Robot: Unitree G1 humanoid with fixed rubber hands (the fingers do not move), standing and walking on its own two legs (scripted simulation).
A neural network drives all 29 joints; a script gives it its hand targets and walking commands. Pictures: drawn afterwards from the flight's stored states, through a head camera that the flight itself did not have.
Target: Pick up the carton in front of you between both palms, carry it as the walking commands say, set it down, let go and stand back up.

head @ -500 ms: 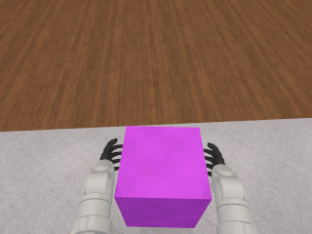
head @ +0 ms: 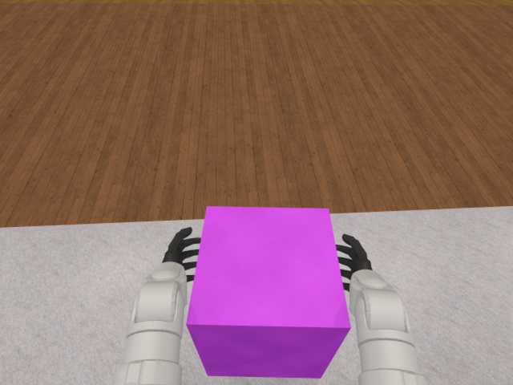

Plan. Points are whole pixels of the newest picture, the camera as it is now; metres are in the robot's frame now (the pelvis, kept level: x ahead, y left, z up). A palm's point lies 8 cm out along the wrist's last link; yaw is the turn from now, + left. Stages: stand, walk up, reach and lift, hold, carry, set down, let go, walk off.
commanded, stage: hold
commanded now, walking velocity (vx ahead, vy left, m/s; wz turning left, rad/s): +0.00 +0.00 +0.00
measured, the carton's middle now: (265, 295) +0.29 +0.00 -0.02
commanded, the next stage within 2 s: carry in 0.54 s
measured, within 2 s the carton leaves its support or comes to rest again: neither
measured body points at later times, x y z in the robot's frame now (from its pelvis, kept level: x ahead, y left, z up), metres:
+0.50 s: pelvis -0.01 +0.00 +0.00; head -0.05 +0.00 +0.45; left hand +0.30 +0.15 +0.04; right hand +0.29 -0.15 +0.04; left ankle +0.01 +0.13 -0.75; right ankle +0.01 -0.13 -0.75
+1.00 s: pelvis +0.13 +0.01 -0.01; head +0.11 +0.02 +0.44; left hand +0.41 +0.16 +0.06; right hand +0.41 -0.15 +0.07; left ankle +0.05 +0.11 -0.71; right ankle +0.07 -0.10 -0.75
